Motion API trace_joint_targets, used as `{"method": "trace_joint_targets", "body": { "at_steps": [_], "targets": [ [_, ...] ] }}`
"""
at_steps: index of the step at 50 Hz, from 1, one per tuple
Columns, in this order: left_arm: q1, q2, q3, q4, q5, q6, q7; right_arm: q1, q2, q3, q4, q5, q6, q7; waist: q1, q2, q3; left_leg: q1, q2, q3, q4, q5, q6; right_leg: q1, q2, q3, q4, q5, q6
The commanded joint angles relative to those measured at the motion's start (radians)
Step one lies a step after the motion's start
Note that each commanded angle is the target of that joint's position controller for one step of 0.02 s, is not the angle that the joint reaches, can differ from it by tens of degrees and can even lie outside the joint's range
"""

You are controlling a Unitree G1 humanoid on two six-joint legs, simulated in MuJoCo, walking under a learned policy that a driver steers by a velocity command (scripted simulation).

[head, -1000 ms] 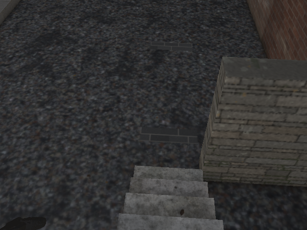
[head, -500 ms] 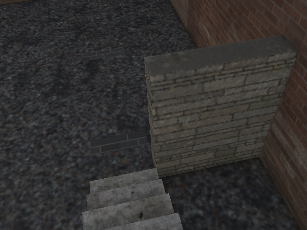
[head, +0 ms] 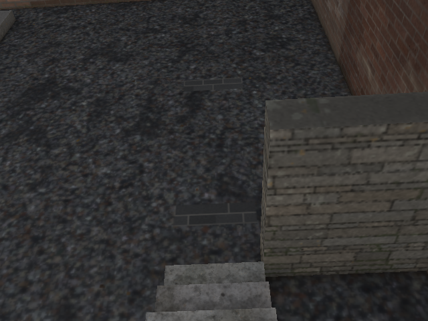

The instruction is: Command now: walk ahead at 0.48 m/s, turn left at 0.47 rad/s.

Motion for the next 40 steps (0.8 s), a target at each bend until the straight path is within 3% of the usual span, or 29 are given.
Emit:
{"method": "trace_joint_targets", "body": {
  "at_steps": [1, 4, 6, 8, 9, 10, 11, 12, 13, 15, 16, 17, 18, 19, 20, 21, 23, 25, 27, 28, 30, 31, 32, 33, 34, 35, 36, 38, 40],
  "targets": [
    [0.162, 0.116, 0.028, 0.044, 0.016, 0.004, -0.011, -0.060, -0.096, -0.037, -0.031, 0.008, -0.006, -0.002, -0.012, -0.145, 0.186, -0.326, 0.050, -0.023, 0.058, -0.090, 0.013, 0.154, -0.321, 0.473, -0.183, 0.785, 0.076],
    [0.028, 0.107, 0.015, 0.003, 0.025, 0.004, -0.022, 0.135, -0.094, -0.046, 0.029, -0.004, 0.004, 0.005, -0.138, -0.031, 0.199, 0.183, 0.014, 0.098, -0.021, -0.155, 0.051, -0.244, -0.266, 0.264, -0.011, 0.849, 0.146],
    [0.007, 0.088, 0.008, -0.006, 0.045, -0.023, -0.030, 0.161, -0.042, -0.029, 0.042, -0.023, -0.013, 0.006, -0.128, -0.036, 0.189, 0.402, 0.032, 0.063, -0.157, 0.070, 0.056, -0.412, -0.192, 0.090, 0.261, 0.423, 0.201],
    [-0.134, 0.182, 0.035, -0.039, 0.042, -0.036, -0.023, 0.329, -0.080, -0.032, 0.081, -0.025, -0.050, -0.015, -0.251, -0.023, 0.173, 0.539, 0.024, 0.045, -0.395, 0.061, 0.127, -0.504, -0.105, -0.018, 0.615, 0.227, 0.244],
    [-0.086, 0.162, 0.033, -0.080, 0.023, -0.025, -0.036, 0.369, -0.127, -0.028, 0.090, -0.008, -0.077, -0.045, -0.205, -0.016, 0.116, 0.884, 0.133, -0.229, -0.340, 0.093, 0.248, -0.874, -0.055, 0.002, 0.661, -0.036, 0.307],
    [-0.070, 0.164, 0.037, -0.110, 0.010, -0.017, -0.061, 0.356, -0.185, -0.056, 0.066, 0.054, -0.066, -0.091, -0.175, 0.083, -0.035, 0.741, 0.272, -0.604, -0.295, -0.199, 0.372, -0.793, -0.084, 0.211, 0.453, -0.092, 0.307],
    [-0.221, 0.205, 0.046, -0.124, 0.025, -0.045, -0.051, 0.371, -0.093, -0.031, 0.040, 0.028, -0.087, -0.100, -0.264, -0.007, 0.039, 0.660, 0.245, -0.607, -0.252, -0.350, 0.318, -0.852, -0.177, 0.380, 0.310, -0.060, 0.265],
    [-0.205, 0.220, 0.054, -0.115, 0.028, -0.062, -0.072, 0.403, -0.126, -0.040, 0.055, 0.008, -0.104, -0.113, -0.241, 0.015, 0.060, 0.503, 0.263, -0.686, -0.242, -0.467, 0.298, -0.762, -0.154, 0.353, 0.244, -0.068, 0.245],
    [-0.152, 0.123, 0.020, -0.112, 0.008, -0.068, -0.079, 0.290, -0.080, -0.026, 0.019, 0.000, -0.112, -0.124, -0.083, -0.231, 0.169, 0.302, 0.189, -0.470, -0.317, -0.673, 0.195, -0.666, -0.128, 0.281, 0.012, 0.310, 0.237],
    [-0.222, 0.131, 0.032, -0.118, 0.020, -0.049, -0.085, 0.256, -0.142, -0.058, 0.011, -0.011, -0.084, -0.159, -0.078, -0.177, 0.280, -0.028, 0.138, -0.420, -0.245, -0.602, 0.172, -0.343, -0.092, 0.148, -0.270, 0.267, 0.239],
    [0.106, 0.094, 0.037, 0.022, 0.024, -0.032, -0.077, 0.194, -0.144, -0.059, 0.023, 0.017, -0.069, -0.158, 0.061, -0.140, 0.184, -0.241, 0.108, -0.390, -0.075, -0.351, 0.136, 0.025, -0.082, 0.050, -0.054, 0.528, 0.231],
    [0.419, 0.066, 0.025, 0.100, 0.027, -0.022, -0.059, 0.028, -0.130, -0.062, -0.022, 0.078, -0.071, -0.145, 0.266, -0.273, 0.062, -0.492, -0.027, -0.130, 0.241, -0.228, -0.003, 0.446, -0.175, 0.111, -0.308, 0.567, 0.166],
    [0.527, 0.255, 0.073, 0.108, 0.044, -0.038, -0.036, -0.171, -0.158, -0.085, -0.104, 0.019, -0.092, -0.132, 0.387, -0.679, 0.152, -0.826, -0.102, -0.031, 0.521, -0.823, -0.039, 0.615, -0.371, 0.574, -0.480, 1.198, 0.134],
    [0.499, 0.155, 0.045, 0.111, 0.060, -0.026, -0.005, -0.249, -0.216, -0.107, -0.149, -0.028, -0.115, -0.131, 0.339, -0.403, 0.243, -1.084, -0.043, -0.191, 0.517, -0.943, -0.030, 0.715, -0.431, 0.775, -0.422, 1.476, 0.139],
    [0.292, 0.060, 0.033, 0.052, 0.073, -0.031, 0.032, -0.234, -0.112, -0.074, -0.163, -0.010, -0.129, -0.102, 0.187, -0.042, 0.299, -0.853, -0.095, -0.113, 0.132, -0.701, -0.045, 0.356, -0.344, 0.625, -0.341, 0.895, 0.161],
    [0.055, 0.079, 0.031, 0.018, 0.057, -0.040, 0.046, -0.062, -0.072, -0.065, -0.110, 0.018, -0.115, -0.069, 0.017, 0.020, 0.320, -0.525, -0.103, 0.025, -0.077, -0.377, -0.047, 0.077, -0.288, 0.447, -0.290, 0.800, 0.168],
    [-0.450, 0.243, 0.072, -0.111, -0.029, -0.055, 0.038, 0.464, -0.064, -0.086, 0.079, 0.006, -0.035, -0.026, -0.349, -0.126, 0.133, 0.433, -0.014, 0.143, 0.051, -0.073, -0.044, -0.552, -0.280, 0.303, -0.161, 0.863, 0.124],
    [-0.594, 0.196, 0.070, -0.179, -0.021, -0.109, 0.027, 0.565, -0.090, -0.087, 0.120, 0.029, -0.010, -0.026, -0.396, -0.083, 0.130, 0.528, 0.073, -0.038, 0.011, 0.114, -0.009, -0.676, -0.177, 0.137, 0.137, 0.170, 0.225],
    [-0.559, 0.198, 0.068, -0.166, -0.054, -0.124, -0.001, 0.408, -0.067, -0.051, 0.055, 0.024, -0.009, -0.030, -0.346, -0.037, 0.150, 0.425, 0.053, 0.035, -0.290, 0.305, -0.031, -0.469, -0.178, 0.053, 0.003, 0.106, 0.214],
    [-0.540, 0.107, 0.047, -0.141, -0.049, -0.095, 0.011, 0.408, -0.079, -0.038, -0.004, 0.001, -0.004, -0.032, -0.373, -0.045, 0.072, 0.691, 0.166, -0.032, -0.545, 0.235, 0.006, -0.521, -0.139, 0.086, 0.003, 0.139, 0.187],
    [-0.525, 0.228, 0.080, -0.124, -0.031, -0.022, 0.034, 0.575, -0.137, -0.043, 0.067, -0.003, 0.002, -0.042, -0.466, 0.026, 0.068, 0.769, 0.160, 0.059, -0.795, 0.348, 0.054, -0.312, -0.053, 0.049, 0.280, 0.104, 0.131],
    [-0.595, 0.198, 0.071, -0.164, -0.037, 0.000, 0.015, 0.729, -0.208, -0.058, 0.141, -0.001, 0.015, -0.061, -0.494, 0.131, -0.039, 1.057, 0.133, 0.112, -0.421, 0.350, 0.096, -0.534, -0.034, 0.074, 0.552, 0.076, 0.119],
    [-0.464, 0.112, 0.040, -0.293, -0.054, 0.033, -0.007, 0.571, -0.206, -0.017, 0.080, 0.054, 0.014, -0.065, -0.260, 0.352, 0.034, 0.928, 0.209, -0.134, -0.343, 0.936, 0.107, -0.642, -0.005, 0.107, 0.616, 0.033, 0.146],
    [-0.212, 0.073, 0.015, -0.297, -0.061, 0.045, -0.027, 0.448, -0.317, -0.038, 0.035, 0.091, 0.006, -0.091, -0.081, 0.690, -0.169, 1.127, 0.441, -0.607, -0.272, 1.060, 0.320, -0.896, -0.102, 0.235, 0.607, 0.151, 0.169],
    [-0.162, 0.153, 0.001, -0.189, -0.009, 0.047, -0.014, 0.480, -0.214, -0.015, 0.037, 0.089, -0.011, -0.092, -0.144, 0.319, -0.333, 1.077, 0.513, -0.744, -0.380, 0.597, 0.338, -0.806, -0.179, 0.388, 0.408, 0.411, 0.187],
    [-0.175, 0.178, 0.018, -0.146, -0.026, 0.057, -0.018, 0.354, -0.204, -0.004, -0.012, 0.055, -0.026, -0.107, -0.093, 0.160, -0.296, 0.820, 0.517, -0.826, -0.429, 0.352, 0.380, -0.680, -0.191, 0.409, 0.289, 0.450, 0.215],
    [-0.308, 0.222, 0.028, -0.120, -0.034, 0.063, -0.023, 0.295, -0.192, 0.006, -0.006, 0.018, -0.037, -0.114, -0.078, -0.169, -0.127, 0.580, 0.464, -0.647, -0.429, 0.155, 0.361, -0.591, -0.183, 0.431, 0.149, 0.494, 0.236],
    [-0.437, 0.193, 0.010, -0.115, -0.055, 0.090, -0.041, 0.318, -0.133, 0.040, 0.033, 0.023, -0.029, -0.115, -0.101, -0.217, 0.027, 0.277, 0.255, -0.348, -0.398, 0.097, 0.187, -0.206, -0.168, 0.294, -0.397, 0.583, 0.225],
    [-0.183, 0.084, -0.013, 0.027, -0.061, 0.124, -0.053, 0.249, -0.115, 0.061, 0.049, 0.058, -0.023, -0.095, -0.037, 0.007, -0.049, -0.042, 0.233, -0.212, -0.326, 0.090, 0.089, 0.354, -0.123, 0.151, -0.311, 0.832, 0.190]
  ]
}}
Velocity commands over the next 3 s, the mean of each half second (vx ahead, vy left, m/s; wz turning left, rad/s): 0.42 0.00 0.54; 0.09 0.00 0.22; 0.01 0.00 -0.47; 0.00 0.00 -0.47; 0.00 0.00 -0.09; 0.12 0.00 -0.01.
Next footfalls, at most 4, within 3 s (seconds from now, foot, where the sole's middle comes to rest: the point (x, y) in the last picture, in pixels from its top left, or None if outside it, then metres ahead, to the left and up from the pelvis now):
0.16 left None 0.19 0.08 -0.85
0.32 right None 0.17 -0.08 -0.82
0.62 left None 0.59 0.25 -1.22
0.80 right None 0.64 0.05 -1.22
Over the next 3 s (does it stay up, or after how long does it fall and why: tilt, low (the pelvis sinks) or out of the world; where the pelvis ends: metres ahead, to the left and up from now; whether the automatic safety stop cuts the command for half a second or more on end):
stays up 0.69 0.15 -0.61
